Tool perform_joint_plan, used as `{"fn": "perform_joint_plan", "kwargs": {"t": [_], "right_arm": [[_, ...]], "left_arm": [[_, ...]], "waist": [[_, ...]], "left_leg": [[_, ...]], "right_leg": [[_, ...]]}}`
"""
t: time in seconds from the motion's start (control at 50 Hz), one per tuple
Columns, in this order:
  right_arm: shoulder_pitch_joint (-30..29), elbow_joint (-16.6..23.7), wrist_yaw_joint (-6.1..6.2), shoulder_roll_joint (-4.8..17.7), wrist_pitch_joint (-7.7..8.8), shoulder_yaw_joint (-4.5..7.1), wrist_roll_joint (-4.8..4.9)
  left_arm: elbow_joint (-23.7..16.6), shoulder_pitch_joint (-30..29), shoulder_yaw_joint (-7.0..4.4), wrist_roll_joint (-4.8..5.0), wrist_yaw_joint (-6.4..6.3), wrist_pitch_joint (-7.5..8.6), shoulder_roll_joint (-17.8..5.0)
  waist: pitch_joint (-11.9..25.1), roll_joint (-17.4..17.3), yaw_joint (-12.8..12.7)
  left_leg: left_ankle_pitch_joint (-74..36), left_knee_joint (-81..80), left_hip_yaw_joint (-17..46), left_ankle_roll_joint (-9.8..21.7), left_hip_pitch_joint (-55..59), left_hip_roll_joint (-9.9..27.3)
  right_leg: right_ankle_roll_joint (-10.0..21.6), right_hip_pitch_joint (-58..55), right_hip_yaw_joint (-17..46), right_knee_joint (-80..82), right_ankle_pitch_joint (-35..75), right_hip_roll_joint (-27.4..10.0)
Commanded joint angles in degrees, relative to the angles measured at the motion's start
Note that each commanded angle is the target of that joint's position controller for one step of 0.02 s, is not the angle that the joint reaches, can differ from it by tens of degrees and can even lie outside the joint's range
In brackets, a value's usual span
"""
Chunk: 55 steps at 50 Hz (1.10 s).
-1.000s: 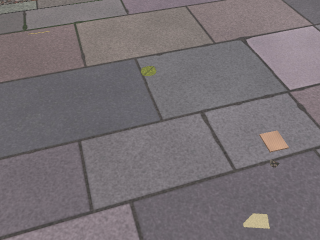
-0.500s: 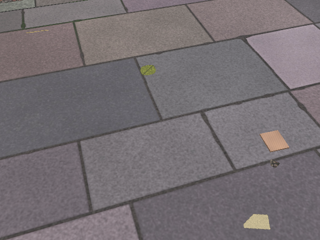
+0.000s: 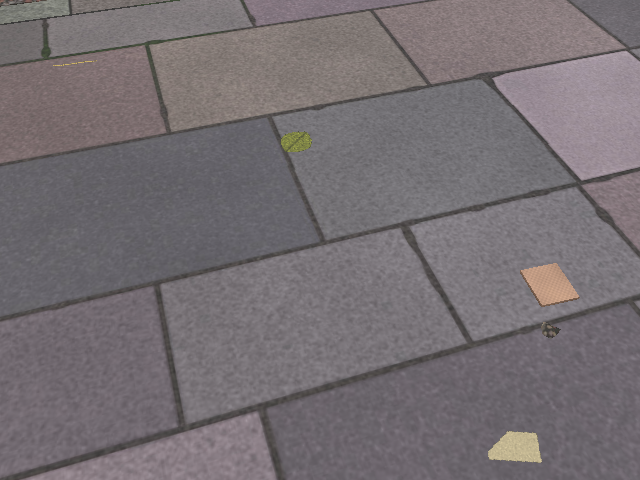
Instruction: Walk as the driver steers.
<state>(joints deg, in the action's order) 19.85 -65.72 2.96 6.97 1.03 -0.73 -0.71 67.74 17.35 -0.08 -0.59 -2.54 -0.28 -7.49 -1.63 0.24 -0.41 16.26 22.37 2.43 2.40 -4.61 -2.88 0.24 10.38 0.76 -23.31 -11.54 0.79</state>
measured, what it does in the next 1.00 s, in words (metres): climbs: left foot 0.04 m higher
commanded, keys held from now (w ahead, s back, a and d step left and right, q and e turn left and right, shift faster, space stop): w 1.00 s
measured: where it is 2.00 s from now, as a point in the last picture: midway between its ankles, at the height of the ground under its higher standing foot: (350, 291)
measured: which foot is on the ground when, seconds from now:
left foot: down 0.00-0.28, up 0.30-0.74, down 0.76-1.00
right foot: down 0.00-0.74, up 0.76-1.00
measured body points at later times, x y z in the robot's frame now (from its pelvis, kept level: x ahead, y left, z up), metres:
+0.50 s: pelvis +0.15 -0.06 +0.00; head +0.16 -0.07 +0.45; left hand +0.05 +0.16 -0.14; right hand +0.21 -0.29 -0.16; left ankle +0.15 +0.06 -0.62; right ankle +0.07 -0.12 -0.74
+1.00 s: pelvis +0.45 -0.03 +0.04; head +0.46 -0.02 +0.49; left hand +0.54 +0.21 -0.10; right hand +0.41 -0.27 -0.11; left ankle +0.44 +0.01 -0.70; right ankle +0.46 -0.17 -0.60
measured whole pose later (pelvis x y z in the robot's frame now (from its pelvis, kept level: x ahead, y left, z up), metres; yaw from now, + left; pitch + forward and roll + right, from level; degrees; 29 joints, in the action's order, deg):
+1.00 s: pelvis +0.45 -0.03 +0.04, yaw -1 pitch +0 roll +1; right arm 22.5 -61.7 0.2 10.9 5.7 2.5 -0.9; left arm 52.2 12.9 -2.6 -1.7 1.0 3.1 -11.1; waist -1.6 1.2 0.3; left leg 12.0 20.1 -8.0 7.9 -8.5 -6.1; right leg 5.2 34.6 0.8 -68.9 -11.4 -4.7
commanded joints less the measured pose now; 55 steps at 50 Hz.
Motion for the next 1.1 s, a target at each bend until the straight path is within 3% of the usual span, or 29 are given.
{"fn": "perform_joint_plan", "kwargs": {"t": [0.02, 0.06, 0.08, 0.1, 0.14, 0.18, 0.22, 0.26, 0.28, 0.3, 0.32, 0.34, 0.38, 0.4, 0.46, 0.56, 0.6, 0.64, 0.7, 0.74, 0.76, 0.78, 0.8, 0.82, 0.84, 0.88, 0.96, 1.02, 1.1], "right_arm": [[5.5, 0.4, 0.06, 5.5, -0.12, 1.21, -0.2], [7.3, 0.7, -0.15, 7.8, -0.6, 2.37, -0.16], [9.5, 0.5, -0.24, 8.6, -0.71, 2.83, -0.07], [10.6, 0.4, -0.3, 9.2, -0.61, 3.26, -0.11], [11.0, 0.7, -0.51, 9.2, 0.09, 3.68, -0.64], [10.2, 1.3, -0.72, 9.6, 1.03, 4.05, -1.01], [7.7, 2.1, -0.84, 9.8, 1.67, 4.3, -0.48], [3.3, 3.7, -1.11, 9.1, 2.17, 4.16, 0.08], [1.7, 5.0, -1.64, 6.9, 3.0, 3.48, -0.05], [3.4, 7.2, -2.22, 2.4, 3.59, 2.44, 0.14], [2.4, 7.2, -2.6, 6.6, 3.22, 3.45, -1.57], [0.4, 7.5, -3.23, 5.6, 3.25, 3.36, -1.93], [-0.6, 7.6, -4.21, 4.3, 3.88, 3.22, -1.32], [-0.1, 7.6, -4.56, 4.8, 3.53, 3.44, -1.51], [-1.5, 8.8, -4.47, 4.6, 1.95, 3.83, -1.48], [-18.0, 17.2, -4.49, 3.9, 1.08, 2.61, -1.71], [-21.9, 19.4, -5.1, 3.3, 0.72, 1.67, -1.33], [-22.8, 20.2, -5.03, 2.2, 0.52, 0.91, -0.22], [-15.3, 18.3, -3.28, 5.1, 0.61, 1.93, -0.16], [1.7, 13.3, -2.49, 8.1, 1.73, 3.76, 0.67], [7.6, 11.5, -2.32, 12.8, 2.2, 5.33, -0.48], [9.3, 10.8, -2.66, 18.3, 2.22, 6.85, -1.57], [3.2, 11.0, -3.45, 16.7, 2.13, 6.66, 0.42], [-2.6, 11.3, -3.45, 13.4, 2.47, 5.79, 0.31], [-4.3, 10.9, -3.77, 8.7, 3.19, 4.83, 0.0], [-4.8, 9.0, -3.2, 4.1, 4.46, 3.4, -0.47], [0.9, 6.5, -2.68, 6.6, 5.96, 3.52, -0.21], [5.6, 6.1, -2.74, 7.5, 5.9, 3.22, 0.2], [10.3, 5.7, -2.55, 8.1, 5.73, 2.87, 0.29]], "left_arm": [[-0.8, 3.5, -0.73, -0.22, 0.01, -0.05, -4.2], [-2.3, 1.9, -1.04, -0.71, 0.55, -0.04, -4.0], [-3.6, 0.4, -0.93, -1.18, 0.95, 0.19, -3.2], [-4.9, -1.0, -0.72, -1.82, 1.31, 0.67, -2.2], [-7.3, -3.5, -1.02, -1.8, 1.88, 2.0, -2.9], [-9.2, -4.5, -1.52, -1.33, 2.59, 3.34, -4.0], [-9.6, -1.8, -1.95, -0.53, 3.03, 4.32, -3.8], [-5.2, 11.3, -2.89, 0.19, 2.72, 4.6, -3.4], [-3.6, 18.3, -4.17, -0.57, 2.07, 4.91, -7.1], [-2.4, 25.6, -5.71, -0.32, 1.78, 4.53, -14.0], [-2.3, 22.3, -5.03, -0.39, 1.66, 3.53, -11.1], [-4.6, 16.0, -4.27, -0.72, 1.94, 3.53, -8.8], [-6.7, 10.1, -3.39, -0.72, 2.21, 4.5, -7.4], [-6.4, 10.1, -2.73, -0.72, 2.13, 5.03, -5.9], [-3.8, 15.9, -1.98, -0.66, 2.12, 6.03, -5.5], [-2.3, 19.9, -0.57, -1.17, 1.77, 6.02, -4.6], [-3.2, 18.7, -0.03, -1.0, 1.16, 5.87, -4.1], [-3.7, 17.8, 0.17, -0.48, 0.88, 6.07, -5.3], [-3.0, 19.3, -0.18, 0.14, 0.98, 6.57, -8.2], [-3.5, 16.4, -1.42, 0.02, 1.12, 6.44, -11.4], [-5.0, 15.8, -1.3, 0.36, 1.6, 6.6, -9.9], [-7.8, 20.0, -0.35, 1.13, 2.82, 6.27, -1.7], [-9.1, 15.3, -1.92, -0.56, 3.12, 6.29, -7.0], [-11.7, 11.7, -2.39, -0.49, 3.26, 6.01, -6.9], [-12.5, 8.7, -2.55, -0.85, 3.13, 5.94, -6.9], [-12.5, 9.8, -2.51, -0.96, 2.98, 4.61, -4.5], [-14.5, 5.5, -2.64, -1.16, 3.65, 2.7, -4.4], [-17.0, -2.6, -2.7, -1.32, 4.22, 2.44, -5.5], [-19.8, -12.7, -2.14, -0.4, 4.37, 2.47, -5.1]], "waist": [[-4.1, -2.1, 0.4], [-7.1, -5.9, 1.8], [-9.2, -7.8, 2.9], [-11.5, -9.0, 3.5], [-13.2, -8.2, 3.7], [-12.3, -6.8, 2.9], [-9.9, -6.4, 0.4], [-5.9, -3.3, -6.1], [-2.8, 5.7, -9.1], [1.8, 19.7, -9.0], [-2.7, 11.3, -6.0], [-7.4, 4.0, -3.5], [-8.0, 0.4, -0.6], [-7.1, 0.9, 0.4], [-4.5, 3.3, 0.8], [-7.8, 2.6, -0.9], [-8.8, 1.7, -0.6], [-8.7, 3.4, -0.1], [-1.7, 8.1, 3.8], [6.2, 10.4, 11.9], [10.6, 6.3, 13.6], [15.5, -9.7, 8.4], [13.7, -4.0, 6.4], [5.1, -2.3, 2.8], [0.7, 3.6, 2.0], [-1.9, 2.3, -1.9], [-2.6, -0.9, -3.0], [-2.9, -2.7, -0.6], [-3.2, -3.7, 2.5]], "left_leg": [[7.0, -6.8, 6.3, 2.6, -7.3, 5.9], [24.2, -9.4, 12.0, 5.9, -7.8, 8.3], [30.6, -12.3, 17.0, 8.1, -7.1, 11.8], [33.0, -14.1, 21.5, 10.5, -7.0, 15.7], [28.1, -15.4, 25.0, 13.0, -6.1, 19.2], [18.8, -13.7, 22.3, 12.8, -2.8, 18.9], [10.1, -10.6, 16.8, 10.9, -5.1, 16.4], [-0.9, -0.5, 9.1, 7.9, -17.0, 10.8], [-4.1, 15.3, 1.6, 5.5, -23.1, 5.2], [11.6, 33.5, -5.9, 2.6, -33.9, -1.8], [13.0, 44.7, -2.6, 3.1, -36.9, 1.6], [7.7, 49.6, -1.4, 3.6, -39.1, 4.6], [-0.8, 48.8, -1.3, 3.2, -37.1, 7.2], [-2.4, 48.2, -2.0, 2.5, -36.0, 7.5], [-1.5, 55.8, -5.3, 1.9, -41.8, 6.4], [-0.1, 58.1, -9.2, 1.8, -54.4, 7.0], [-3.2, 45.6, -10.6, 1.6, -48.3, 6.6], [-5.0, 33.8, -12.8, 2.7, -38.1, 4.3], [-1.0, 28.3, -16.5, 6.7, -23.4, -2.5], [-1.7, 18.5, -11.6, 8.9, -7.6, -2.8], [6.4, 11.0, -0.1, 10.8, 3.3, 4.6], [8.7, -0.5, 35.5, 20.2, 15.2, 24.4], [10.4, -8.9, 44.8, 19.2, 9.8, 23.4], [12.9, -9.0, 35.8, 17.6, 2.6, 23.1], [7.6, -9.9, 27.7, 15.3, -3.5, 21.1], [-2.7, -11.6, 15.7, 12.0, -11.2, 16.3], [-14.9, -14.3, 4.9, 10.1, -9.0, 12.2], [-26.2, -14.7, 1.0, 8.0, -4.0, 10.6], [-34.9, -14.2, -0.9, 5.9, 2.3, 10.3]], "right_leg": [[2.3, -0.1, 2.9, 0.7, -5.3, -2.6], [3.0, 7.4, -0.4, -6.7, -16.1, 0.9], [3.0, 12.6, -2.3, -11.6, -17.3, 2.0], [3.1, 16.0, -4.2, -15.8, -15.6, 1.0], [3.5, 21.0, -3.5, -21.5, -14.7, -1.9], [3.9, 22.6, -3.0, -20.2, -15.4, -3.2], [4.3, 14.0, -4.8, -12.9, -11.0, -1.9], [4.2, -9.9, -6.9, -2.9, -4.5, 2.5], [5.1, -19.0, 4.8, 4.4, -9.8, -5.4], [10.3, -25.2, 31.4, 14.8, -21.1, -20.7], [12.5, -18.0, 36.8, 16.2, -27.2, -22.9], [12.2, -12.7, 31.5, 15.5, -28.1, -21.4], [10.7, -7.6, 20.4, 16.4, -14.9, -16.4], [9.8, -7.2, 16.3, 16.2, -8.3, -14.5], [10.2, -11.5, 9.5, 13.3, 11.7, -12.6], [11.2, -10.6, 6.1, 15.6, 18.1, -11.4], [10.0, -6.9, 3.5, 18.0, 23.7, -10.8], [9.4, -5.1, 0.6, 19.7, 35.9, -10.8], [8.0, -12.1, -2.7, 6.5, 74.1, -12.2], [7.5, -13.3, -3.2, -15.2, 72.1, -12.7], [6.9, -5.2, -3.9, -30.8, 52.3, -9.8], [4.5, 15.7, -4.5, -57.7, -6.4, 3.8], [6.1, 21.1, 4.7, -63.8, -7.9, 2.4], [6.3, 24.5, 3.7, -64.2, -5.1, -0.1], [6.8, 24.2, 2.9, -61.5, -2.8, -2.3], [6.5, 19.7, 3.2, -56.7, -2.1, -4.8], [4.9, 22.8, 0.6, -47.2, -0.5, -6.3], [3.3, 28.0, -2.9, -39.2, 5.6, -6.7], [1.5, 29.1, -5.8, -24.7, 10.4, -5.2]]}}
Velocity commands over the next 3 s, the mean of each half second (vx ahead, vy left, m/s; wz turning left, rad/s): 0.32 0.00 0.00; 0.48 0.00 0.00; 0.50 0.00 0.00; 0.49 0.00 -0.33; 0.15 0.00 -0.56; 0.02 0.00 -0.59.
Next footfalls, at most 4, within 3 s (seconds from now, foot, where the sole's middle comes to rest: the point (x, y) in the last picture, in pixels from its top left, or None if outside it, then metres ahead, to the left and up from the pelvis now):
0.76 left None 0.48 0.01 -0.74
1.32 right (387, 354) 0.80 -0.12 -0.74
1.88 left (320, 247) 1.13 0.03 -0.74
2.36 right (403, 234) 1.17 -0.19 -0.74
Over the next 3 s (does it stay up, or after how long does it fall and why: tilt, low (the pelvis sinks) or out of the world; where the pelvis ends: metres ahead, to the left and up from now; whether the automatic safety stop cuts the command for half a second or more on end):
stays up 1.13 -0.05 0.04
